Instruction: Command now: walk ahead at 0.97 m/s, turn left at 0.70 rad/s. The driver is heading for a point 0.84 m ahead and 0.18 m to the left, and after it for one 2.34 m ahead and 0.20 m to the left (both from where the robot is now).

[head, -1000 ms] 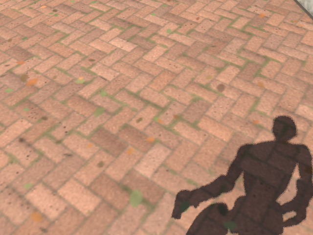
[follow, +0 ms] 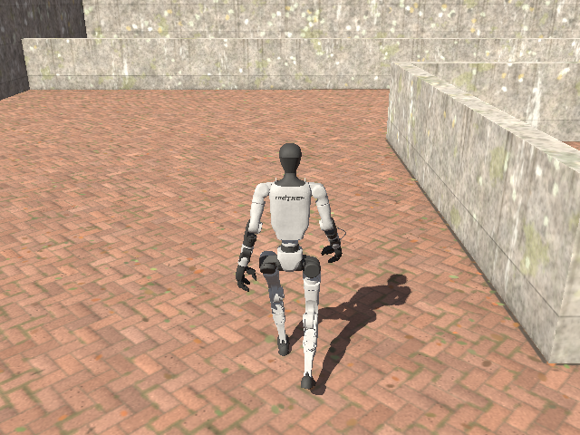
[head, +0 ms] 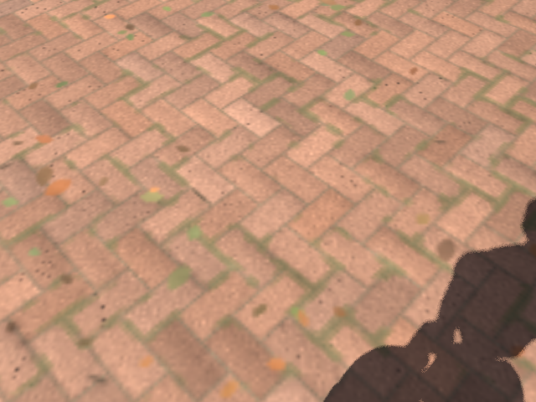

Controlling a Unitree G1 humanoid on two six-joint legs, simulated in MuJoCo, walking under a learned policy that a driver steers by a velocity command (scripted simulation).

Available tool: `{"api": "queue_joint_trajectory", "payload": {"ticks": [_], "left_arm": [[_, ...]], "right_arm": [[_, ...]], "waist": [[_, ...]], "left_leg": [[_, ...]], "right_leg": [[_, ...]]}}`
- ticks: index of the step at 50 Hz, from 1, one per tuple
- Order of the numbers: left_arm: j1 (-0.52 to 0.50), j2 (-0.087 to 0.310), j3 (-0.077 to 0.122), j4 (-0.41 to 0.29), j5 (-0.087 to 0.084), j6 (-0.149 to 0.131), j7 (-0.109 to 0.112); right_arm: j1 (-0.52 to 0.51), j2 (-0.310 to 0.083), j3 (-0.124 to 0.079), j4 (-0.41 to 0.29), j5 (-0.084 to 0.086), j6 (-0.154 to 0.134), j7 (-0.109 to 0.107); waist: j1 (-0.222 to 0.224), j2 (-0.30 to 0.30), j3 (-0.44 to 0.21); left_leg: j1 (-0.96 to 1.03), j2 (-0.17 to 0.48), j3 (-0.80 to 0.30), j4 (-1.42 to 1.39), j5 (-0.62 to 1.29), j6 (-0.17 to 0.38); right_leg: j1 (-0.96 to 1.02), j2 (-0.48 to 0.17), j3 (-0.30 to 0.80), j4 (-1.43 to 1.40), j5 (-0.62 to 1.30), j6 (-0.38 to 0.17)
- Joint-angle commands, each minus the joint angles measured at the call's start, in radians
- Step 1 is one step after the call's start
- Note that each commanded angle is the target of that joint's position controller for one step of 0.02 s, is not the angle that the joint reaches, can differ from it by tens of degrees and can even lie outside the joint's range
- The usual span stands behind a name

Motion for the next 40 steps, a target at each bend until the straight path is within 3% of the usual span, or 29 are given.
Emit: {"api": "queue_joint_trajectory", "payload": {"ticks": [1,2,3,4,5,6,8,10,12,14,16,17,18,19,20,21,22,23,24,25,26,28,30,32,35,36,38,39,40], "left_arm": [[-0.177,0.133,0.016,-0.220,-0.012,-0.062,-0.018],[-0.202,0.134,0.007,-0.236,-0.009,-0.077,-0.017],[-0.212,0.120,0.002,-0.239,-0.001,-0.077,-0.016],[-0.212,0.109,-0.002,-0.251,0.017,-0.060,-0.016],[-0.195,0.101,-0.006,-0.259,0.031,-0.037,-0.020],[-0.206,0.099,-0.008,-0.272,0.039,-0.018,-0.023],[-0.318,0.092,-0.020,-0.333,0.038,0.003,-0.030],[-0.460,0.088,-0.032,-0.398,0.023,0.002,-0.040],[-0.518,0.080,-0.041,-0.425,0.008,-0.002,-0.049],[-0.543,0.097,-0.040,-0.448,-0.005,-0.004,-0.047],[-0.524,0.123,-0.035,-0.458,-0.007,-0.005,-0.039],[-0.465,0.152,-0.023,-0.447,-0.008,-0.006,-0.029],[-0.341,0.206,0.000,-0.416,-0.014,-0.008,-0.014],[-0.143,0.248,0.022,-0.373,-0.021,-0.010,0.005],[0.073,0.315,0.048,-0.337,-0.002,-0.010,0.031],[0.078,0.375,0.060,-0.334,0.053,-0.013,0.029],[-0.012,0.342,0.068,-0.342,0.031,-0.003,0.013],[-0.121,0.229,0.045,-0.360,0.021,0.000,0.009],[-0.155,0.172,0.032,-0.346,0.019,0.002,0.005],[-0.134,0.151,0.025,-0.320,0.022,0.002,0.006],[-0.106,0.135,0.018,-0.288,0.017,-0.005,0.007],[-0.060,0.099,0.010,-0.236,-0.010,-0.024,-0.008],[-0.069,0.106,0.010,-0.222,-0.019,-0.039,-0.020],[-0.105,0.121,0.012,-0.221,-0.014,-0.051,-0.020],[-0.031,0.138,0.013,-0.187,-0.013,-0.055,-0.015],[0.001,0.169,0.015,-0.179,-0.007,-0.057,-0.014],[0.056,0.214,0.016,-0.153,-0.010,-0.049,-0.007],[0.059,0.262,0.023,-0.150,-0.012,-0.034,0.002],[0.048,0.302,0.028,-0.148,-0.014,-0.017,0.011]], "right_arm": [[0.322,-0.277,-0.095,0.062,0.010,0.014,-0.015],[0.316,-0.228,-0.087,0.073,0.015,0.007,-0.022],[0.285,-0.192,-0.078,0.074,0.012,0.002,-0.031],[0.252,-0.155,-0.063,0.074,0.014,-0.003,-0.038],[0.241,-0.135,-0.053,0.069,0.019,-0.011,-0.041],[0.250,-0.127,-0.048,0.067,0.030,-0.022,-0.043],[0.274,-0.150,-0.050,0.056,0.037,-0.038,-0.042],[0.307,-0.159,-0.053,0.048,0.031,-0.045,-0.041],[0.346,-0.177,-0.064,0.047,0.031,-0.044,-0.035],[0.380,-0.193,-0.071,0.047,0.040,-0.043,-0.033],[0.371,-0.207,-0.076,0.040,0.045,-0.040,-0.043],[0.359,-0.227,-0.080,0.033,0.044,-0.040,-0.048],[0.342,-0.263,-0.087,0.028,0.034,-0.041,-0.048],[0.286,-0.293,-0.093,0.016,0.025,-0.045,-0.043],[0.251,-0.206,-0.070,-0.011,0.018,-0.056,-0.038],[0.372,-0.013,-0.022,-0.056,0.066,-0.053,-0.043],[0.355,-0.091,-0.013,-0.081,0.059,-0.040,-0.051],[0.253,-0.148,-0.025,-0.067,0.033,-0.024,-0.049],[0.214,-0.154,-0.027,-0.067,0.018,-0.013,-0.035],[0.169,-0.140,-0.026,-0.074,0.006,-0.002,-0.018],[0.170,-0.111,-0.021,-0.094,-0.002,0.012,-0.002],[0.115,-0.057,-0.002,-0.137,-0.003,0.038,0.015],[0.044,-0.052,0.012,-0.190,-0.005,0.048,0.027],[-0.016,-0.063,0.019,-0.227,0.000,0.049,0.035],[-0.130,-0.072,0.031,-0.253,-0.001,0.045,0.052],[-0.157,-0.045,0.046,-0.270,-0.005,0.037,0.058],[-0.144,-0.064,0.045,-0.240,-0.012,0.025,0.048],[-0.099,-0.095,0.036,-0.220,-0.015,0.021,0.036],[0.005,-0.134,0.021,-0.190,-0.023,0.016,0.025]], "waist": [[-0.120,0.113,-0.196],[-0.094,0.001,-0.123],[-0.050,-0.066,-0.065],[-0.004,-0.077,-0.022],[0.027,-0.048,-0.015],[0.037,-0.041,0.005],[0.021,-0.030,0.065],[-0.020,-0.001,0.113],[-0.062,0.033,0.092],[-0.090,0.055,0.050],[-0.073,0.057,0.014],[-0.043,0.067,-0.035],[0.021,0.067,-0.130],[0.146,0.070,-0.224],[0.232,0.014,-0.344],[0.113,-0.307,-0.462],[0.081,-0.332,-0.450],[0.080,-0.177,-0.260],[0.066,-0.066,-0.157],[0.063,-0.028,-0.100],[0.036,-0.072,-0.069],[0.015,-0.077,-0.023],[-0.004,-0.073,0.011],[-0.029,-0.074,0.045],[0.000,-0.002,0.111],[0.000,-0.025,0.123],[-0.013,-0.040,0.097],[-0.050,-0.076,0.061],[-0.121,-0.098,-0.010]], "left_leg": [[0.872,0.328,-0.935,-0.424,-0.443,0.231],[0.736,0.315,-0.825,-0.439,-0.321,0.196],[0.599,0.274,-0.726,-0.455,-0.230,0.162],[0.482,0.225,-0.638,-0.463,-0.151,0.140],[0.402,0.201,-0.599,-0.471,-0.121,0.149],[0.348,0.180,-0.575,-0.480,-0.107,0.156],[0.227,0.145,-0.528,-0.535,-0.080,0.155],[0.160,0.110,-0.504,-0.566,0.029,0.128],[0.196,0.089,-0.483,-0.548,0.200,0.084],[0.302,0.115,-0.503,-0.520,0.366,0.057],[0.399,0.124,-0.508,-0.445,0.496,0.020],[0.436,0.125,-0.516,-0.354,0.641,-0.006],[0.463,0.122,-0.515,-0.194,0.766,-0.031],[0.395,0.095,-0.505,0.038,0.748,-0.048],[0.245,0.049,-0.456,0.345,0.512,-0.055],[-0.074,-0.061,-0.345,0.669,-0.385,-0.075],[-0.180,0.009,-0.279,0.759,-0.305,-0.057],[-0.210,0.074,-0.249,0.729,-0.182,-0.060],[-0.194,0.112,-0.230,0.683,-0.126,-0.068],[-0.175,0.140,-0.224,0.659,-0.117,-0.074],[-0.167,0.160,-0.222,0.648,-0.114,-0.081],[-0.208,0.199,-0.208,0.640,-0.099,-0.084],[-0.239,0.213,-0.181,0.601,-0.031,-0.090],[-0.222,0.207,-0.151,0.502,0.082,-0.093],[-0.151,0.152,-0.027,0.248,0.171,-0.063],[-0.077,0.144,-0.026,0.145,0.179,-0.042],[0.057,0.048,0.017,0.062,0.159,-0.010],[0.120,0.006,0.025,0.034,0.073,-0.002],[0.256,-0.021,0.008,0.005,-0.004,0.013]], "right_leg": [[-0.930,0.050,0.231,0.740,0.098,-0.042],[-0.900,0.000,0.234,0.652,0.163,-0.049],[-0.840,-0.036,0.228,0.556,0.173,-0.042],[-0.787,-0.053,0.224,0.506,0.156,-0.022],[-0.748,-0.065,0.222,0.461,0.131,0.002],[-0.744,-0.076,0.214,0.416,0.100,0.025],[-0.743,-0.086,0.163,0.260,0.142,0.062],[-0.704,-0.062,0.128,0.050,0.311,0.082],[-0.627,-0.021,0.111,-0.121,0.476,0.073],[-0.580,0.009,0.113,-0.207,0.550,0.053],[-0.501,0.035,0.130,-0.309,0.525,0.034],[-0.403,0.061,0.139,-0.333,0.477,0.025],[-0.260,0.084,0.144,-0.312,0.381,0.014],[-0.050,0.058,0.143,-0.308,0.315,0.007],[0.194,-0.092,0.277,-0.272,0.054,-0.015],[0.427,-0.427,0.776,-0.408,-0.213,-0.097],[0.330,-0.436,1.036,-0.566,-0.396,-0.127],[0.156,-0.363,0.840,-0.584,-0.393,-0.114],[0.029,-0.322,0.665,-0.574,-0.198,-0.106],[-0.054,-0.275,0.526,-0.585,-0.035,-0.085],[-0.111,-0.261,0.439,-0.593,0.045,-0.080],[-0.155,-0.239,0.302,-0.627,0.171,-0.053],[-0.199,-0.236,0.178,-0.664,0.326,-0.045],[-0.249,-0.197,0.043,-0.703,0.425,-0.032],[-0.229,-0.125,-0.103,-0.741,0.652,-0.002],[-0.246,-0.157,-0.102,-0.762,0.730,-0.011],[-0.163,-0.181,-0.105,-0.734,1.163,-0.032],[-0.100,-0.197,-0.103,-0.646,1.363,-0.048],[-0.081,-0.222,-0.094,-0.473,1.487,-0.071]]}}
